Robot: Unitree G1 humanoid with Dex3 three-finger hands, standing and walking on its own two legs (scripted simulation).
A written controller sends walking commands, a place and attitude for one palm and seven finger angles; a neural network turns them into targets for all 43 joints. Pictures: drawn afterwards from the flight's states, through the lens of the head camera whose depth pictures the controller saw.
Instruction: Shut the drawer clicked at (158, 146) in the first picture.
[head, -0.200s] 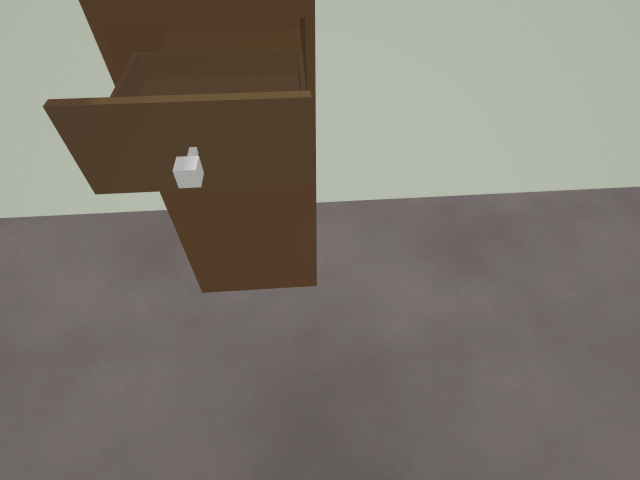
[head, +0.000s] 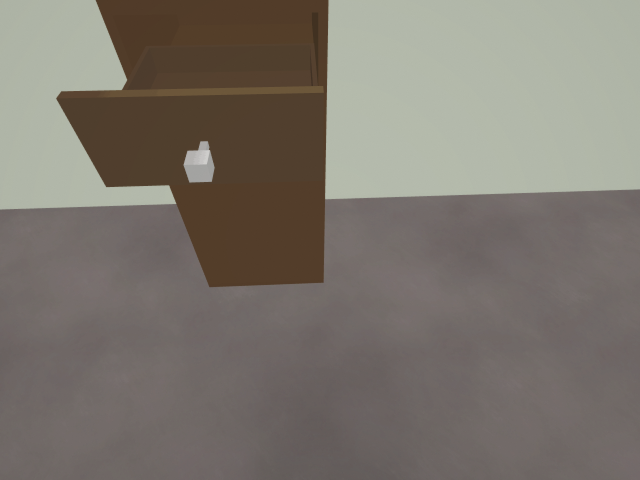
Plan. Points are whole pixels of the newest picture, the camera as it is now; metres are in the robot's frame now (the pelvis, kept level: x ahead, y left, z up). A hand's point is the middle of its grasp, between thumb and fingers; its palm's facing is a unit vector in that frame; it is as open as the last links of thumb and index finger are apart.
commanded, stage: turn or walk to find it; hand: left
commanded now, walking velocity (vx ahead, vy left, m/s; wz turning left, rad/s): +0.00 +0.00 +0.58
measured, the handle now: (201, 158) +0.55 +0.21 +0.09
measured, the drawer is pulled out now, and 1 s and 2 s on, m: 0.30 0.30 0.30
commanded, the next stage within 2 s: stand and wait in 0.24 s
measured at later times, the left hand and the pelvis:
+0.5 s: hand out of the picture -0.02 +0.24 -0.18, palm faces +0.23 -0.94 -0.24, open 7.4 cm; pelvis -0.03 +0.03 -0.01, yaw +14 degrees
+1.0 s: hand out of the picture -0.01 +0.23 -0.17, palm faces +0.21 -0.93 -0.29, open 7.4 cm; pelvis +0.00 -0.01 +0.00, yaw +13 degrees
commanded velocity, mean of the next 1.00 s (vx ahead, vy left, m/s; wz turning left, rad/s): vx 0.00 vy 0.00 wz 0.11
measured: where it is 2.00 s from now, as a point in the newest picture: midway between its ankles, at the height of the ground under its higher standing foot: outside the picture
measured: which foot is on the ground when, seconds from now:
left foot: down 0.00-1.00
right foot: down 0.00-0.28, up 0.30-0.58, down 0.60-1.00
